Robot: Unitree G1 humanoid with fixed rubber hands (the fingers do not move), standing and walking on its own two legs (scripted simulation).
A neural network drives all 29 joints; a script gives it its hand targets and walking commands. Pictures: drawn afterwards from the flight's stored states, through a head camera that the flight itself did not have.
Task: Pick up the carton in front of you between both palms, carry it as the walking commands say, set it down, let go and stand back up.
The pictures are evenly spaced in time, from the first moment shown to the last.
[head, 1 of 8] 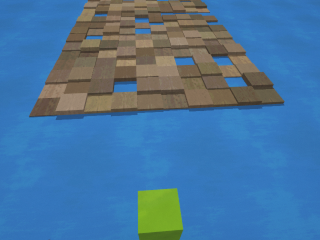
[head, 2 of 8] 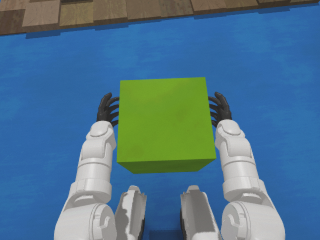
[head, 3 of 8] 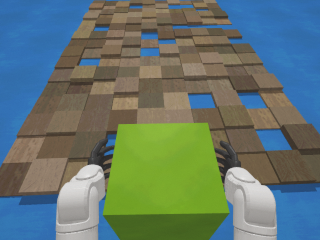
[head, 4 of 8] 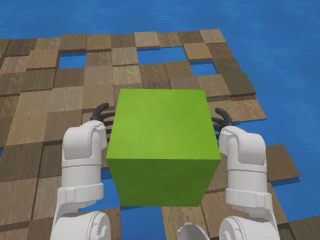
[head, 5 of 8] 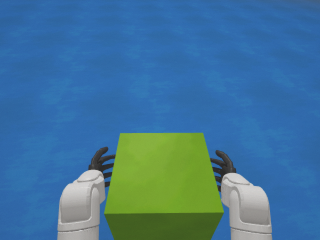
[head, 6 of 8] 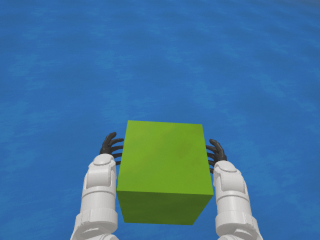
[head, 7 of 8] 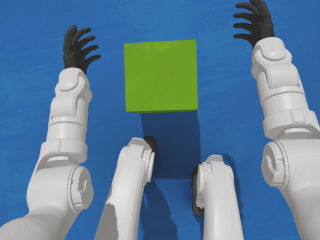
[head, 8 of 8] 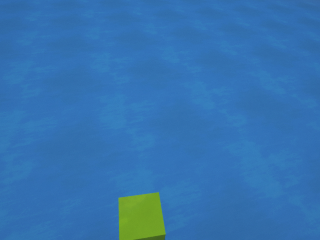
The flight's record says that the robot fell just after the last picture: no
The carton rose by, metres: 0.79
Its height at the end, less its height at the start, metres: +0.00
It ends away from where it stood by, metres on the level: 6.10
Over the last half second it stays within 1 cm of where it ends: yes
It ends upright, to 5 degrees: yes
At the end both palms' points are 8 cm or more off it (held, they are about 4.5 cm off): yes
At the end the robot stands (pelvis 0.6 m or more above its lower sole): yes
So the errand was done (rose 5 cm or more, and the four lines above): yes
